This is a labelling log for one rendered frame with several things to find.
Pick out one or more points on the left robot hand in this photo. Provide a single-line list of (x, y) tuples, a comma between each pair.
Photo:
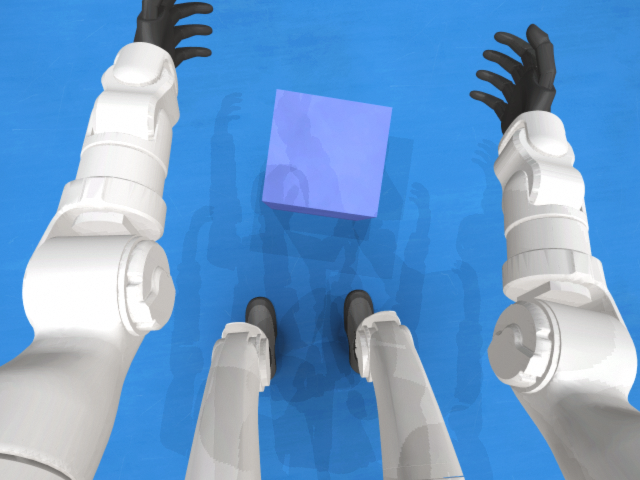
[(156, 25)]

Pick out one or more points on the robot right upper arm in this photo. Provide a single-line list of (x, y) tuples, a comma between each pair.
[(572, 370)]

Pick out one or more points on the carton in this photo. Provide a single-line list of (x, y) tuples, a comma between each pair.
[(326, 156)]

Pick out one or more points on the robot right forearm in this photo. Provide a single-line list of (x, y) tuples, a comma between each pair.
[(545, 221)]

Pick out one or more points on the robot right shin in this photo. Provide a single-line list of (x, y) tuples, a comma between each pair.
[(377, 317)]

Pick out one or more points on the left robot foot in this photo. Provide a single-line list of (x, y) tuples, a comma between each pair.
[(260, 312)]

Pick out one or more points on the robot left upper arm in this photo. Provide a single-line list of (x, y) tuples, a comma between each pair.
[(90, 300)]

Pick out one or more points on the right robot hand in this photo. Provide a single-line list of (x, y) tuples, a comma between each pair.
[(534, 89)]

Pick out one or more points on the robot left forearm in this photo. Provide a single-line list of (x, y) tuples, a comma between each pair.
[(124, 161)]

